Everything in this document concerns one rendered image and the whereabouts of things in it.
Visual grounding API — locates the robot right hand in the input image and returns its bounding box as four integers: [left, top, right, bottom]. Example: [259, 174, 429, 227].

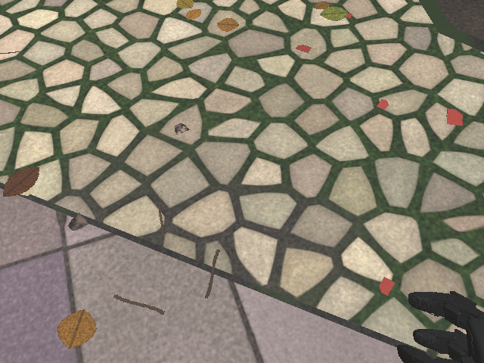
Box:
[397, 291, 484, 363]

